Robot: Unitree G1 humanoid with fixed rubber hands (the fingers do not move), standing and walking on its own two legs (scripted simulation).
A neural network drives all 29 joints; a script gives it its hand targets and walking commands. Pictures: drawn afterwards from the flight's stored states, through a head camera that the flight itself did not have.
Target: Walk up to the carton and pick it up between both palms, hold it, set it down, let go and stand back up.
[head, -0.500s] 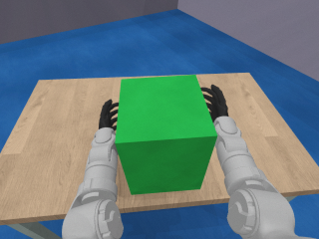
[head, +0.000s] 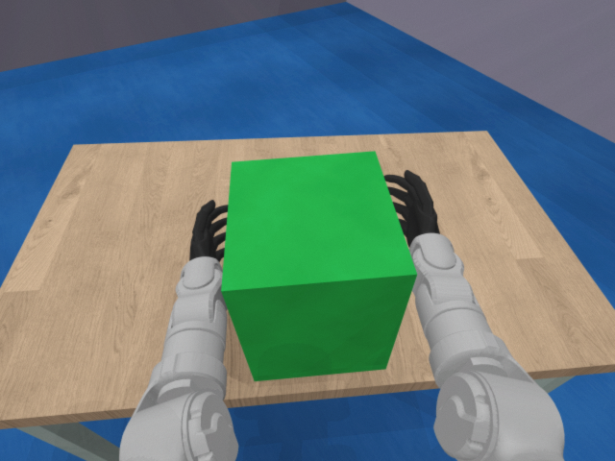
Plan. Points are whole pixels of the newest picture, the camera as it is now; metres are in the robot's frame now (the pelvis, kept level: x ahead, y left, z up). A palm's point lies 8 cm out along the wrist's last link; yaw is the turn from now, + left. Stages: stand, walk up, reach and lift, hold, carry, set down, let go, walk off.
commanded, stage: set down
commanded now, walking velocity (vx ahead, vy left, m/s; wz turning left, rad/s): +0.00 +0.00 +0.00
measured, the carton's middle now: (312, 270) +0.39 +0.04 +0.02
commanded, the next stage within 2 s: none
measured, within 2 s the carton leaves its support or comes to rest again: rests again in 1.22 s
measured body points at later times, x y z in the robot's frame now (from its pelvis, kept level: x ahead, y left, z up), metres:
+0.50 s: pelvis +0.01 +0.00 +0.00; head +0.06 +0.02 +0.45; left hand +0.40 +0.19 +0.02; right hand +0.43 -0.10 +0.07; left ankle +0.00 +0.14 -0.74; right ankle -0.03 -0.10 -0.74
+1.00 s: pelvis +0.01 +0.00 +0.00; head +0.06 +0.02 +0.44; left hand +0.39 +0.19 +0.01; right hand +0.43 -0.10 +0.07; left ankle +0.00 +0.14 -0.74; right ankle -0.03 -0.10 -0.74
